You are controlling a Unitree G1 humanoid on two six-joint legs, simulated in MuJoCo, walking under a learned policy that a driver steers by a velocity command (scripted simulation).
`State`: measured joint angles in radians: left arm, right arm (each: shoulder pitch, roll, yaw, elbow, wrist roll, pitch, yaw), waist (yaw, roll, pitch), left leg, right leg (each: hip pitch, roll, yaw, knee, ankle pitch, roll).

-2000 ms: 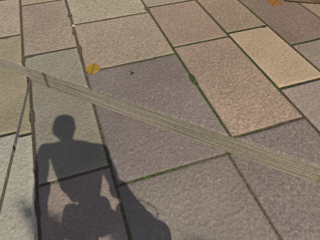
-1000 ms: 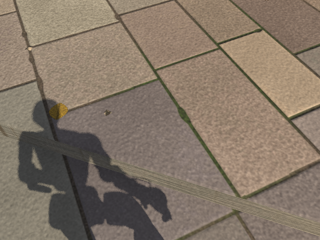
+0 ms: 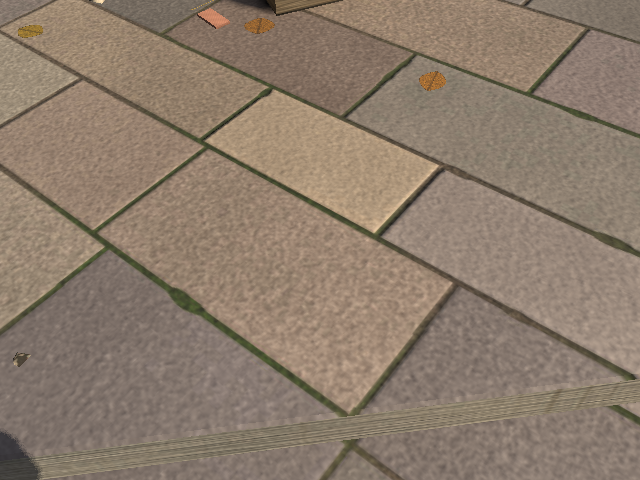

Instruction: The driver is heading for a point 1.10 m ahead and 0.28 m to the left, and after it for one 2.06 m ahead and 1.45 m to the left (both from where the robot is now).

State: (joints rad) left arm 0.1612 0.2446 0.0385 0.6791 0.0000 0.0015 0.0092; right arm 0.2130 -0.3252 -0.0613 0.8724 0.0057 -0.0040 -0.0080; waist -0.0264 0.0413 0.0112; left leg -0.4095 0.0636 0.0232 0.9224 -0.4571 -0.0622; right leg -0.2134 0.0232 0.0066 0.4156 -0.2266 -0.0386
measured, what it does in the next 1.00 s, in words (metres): walks ahead: left foot, then right foot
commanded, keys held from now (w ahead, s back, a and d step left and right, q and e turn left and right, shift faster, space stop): w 0.76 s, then w+q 0.24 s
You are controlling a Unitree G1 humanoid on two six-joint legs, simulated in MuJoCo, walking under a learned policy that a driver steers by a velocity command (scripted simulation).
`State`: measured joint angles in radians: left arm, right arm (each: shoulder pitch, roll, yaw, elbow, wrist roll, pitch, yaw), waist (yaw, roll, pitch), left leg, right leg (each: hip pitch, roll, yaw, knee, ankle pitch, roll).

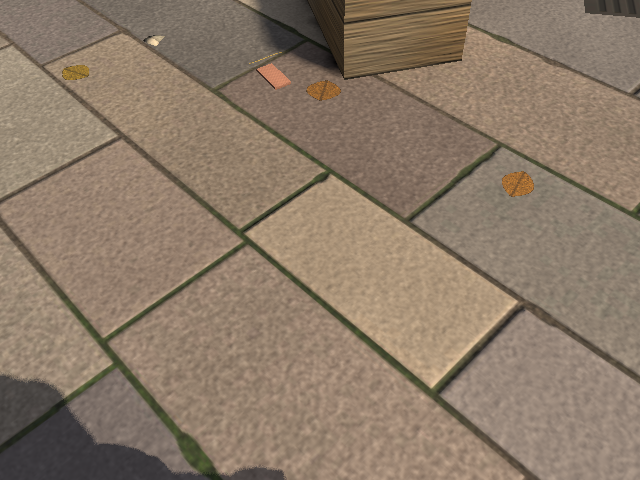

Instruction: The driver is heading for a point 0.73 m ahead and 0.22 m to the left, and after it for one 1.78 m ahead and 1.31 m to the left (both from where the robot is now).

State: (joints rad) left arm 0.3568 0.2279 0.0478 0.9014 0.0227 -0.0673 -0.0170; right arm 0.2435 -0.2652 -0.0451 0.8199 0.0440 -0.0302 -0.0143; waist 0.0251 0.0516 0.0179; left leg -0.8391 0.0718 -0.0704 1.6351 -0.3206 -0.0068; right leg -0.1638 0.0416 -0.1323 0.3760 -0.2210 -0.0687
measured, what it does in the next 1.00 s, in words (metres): climbs, turning left: left foot 0.12 m higher, then right foot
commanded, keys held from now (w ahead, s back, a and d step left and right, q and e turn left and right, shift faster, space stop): w+q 0.80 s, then w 0.06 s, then no key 0.14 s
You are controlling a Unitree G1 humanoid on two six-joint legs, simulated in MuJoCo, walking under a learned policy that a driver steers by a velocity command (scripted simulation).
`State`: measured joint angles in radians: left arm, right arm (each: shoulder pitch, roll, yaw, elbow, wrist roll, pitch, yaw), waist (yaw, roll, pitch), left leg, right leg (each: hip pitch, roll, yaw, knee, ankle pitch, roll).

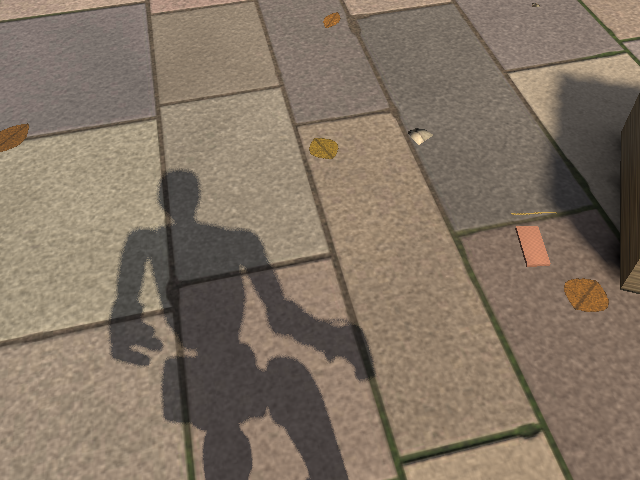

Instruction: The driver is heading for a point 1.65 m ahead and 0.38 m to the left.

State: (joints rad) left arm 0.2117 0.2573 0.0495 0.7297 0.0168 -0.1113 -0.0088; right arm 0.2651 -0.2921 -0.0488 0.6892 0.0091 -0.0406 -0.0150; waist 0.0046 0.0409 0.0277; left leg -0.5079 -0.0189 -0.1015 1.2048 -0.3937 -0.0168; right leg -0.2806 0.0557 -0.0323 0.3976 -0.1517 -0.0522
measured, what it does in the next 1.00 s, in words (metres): walks ahead: left foot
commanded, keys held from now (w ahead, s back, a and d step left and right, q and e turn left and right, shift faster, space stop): no key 1.00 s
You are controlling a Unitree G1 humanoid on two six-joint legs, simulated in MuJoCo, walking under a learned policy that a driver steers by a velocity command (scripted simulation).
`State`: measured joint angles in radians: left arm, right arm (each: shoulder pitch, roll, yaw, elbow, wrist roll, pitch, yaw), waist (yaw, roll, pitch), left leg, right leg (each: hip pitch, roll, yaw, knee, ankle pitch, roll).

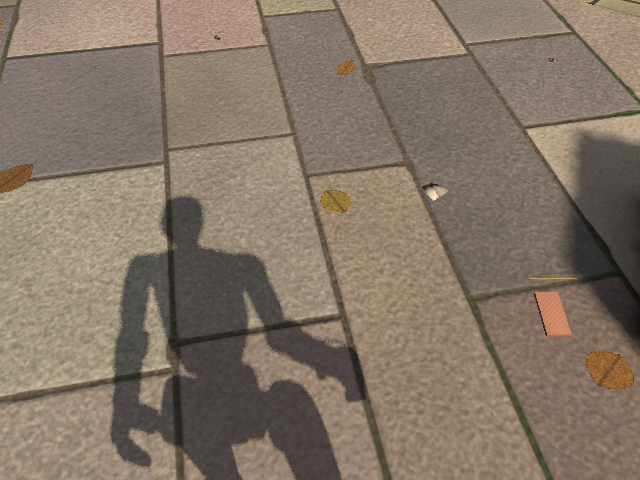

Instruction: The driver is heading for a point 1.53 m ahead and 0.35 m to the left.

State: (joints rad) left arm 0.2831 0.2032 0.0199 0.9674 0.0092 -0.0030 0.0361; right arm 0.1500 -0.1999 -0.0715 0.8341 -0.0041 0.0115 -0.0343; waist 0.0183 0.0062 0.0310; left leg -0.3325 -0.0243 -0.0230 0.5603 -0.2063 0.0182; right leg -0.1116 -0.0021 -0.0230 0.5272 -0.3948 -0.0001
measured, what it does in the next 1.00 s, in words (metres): stands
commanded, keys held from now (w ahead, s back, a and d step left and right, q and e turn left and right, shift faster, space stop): no key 0.98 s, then w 0.02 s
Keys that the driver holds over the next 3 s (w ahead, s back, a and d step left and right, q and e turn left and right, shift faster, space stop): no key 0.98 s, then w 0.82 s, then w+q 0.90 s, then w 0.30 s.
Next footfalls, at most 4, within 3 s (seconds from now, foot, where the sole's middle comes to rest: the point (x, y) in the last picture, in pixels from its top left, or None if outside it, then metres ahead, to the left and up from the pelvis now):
1.76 right None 0.49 -0.12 -0.77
2.34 left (278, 365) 0.78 0.14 -0.77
2.82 right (315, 254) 1.12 0.07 -0.77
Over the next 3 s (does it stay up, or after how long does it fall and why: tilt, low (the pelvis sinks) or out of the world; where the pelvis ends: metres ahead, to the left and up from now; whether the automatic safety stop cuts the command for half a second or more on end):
stays up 1.01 0.12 0.01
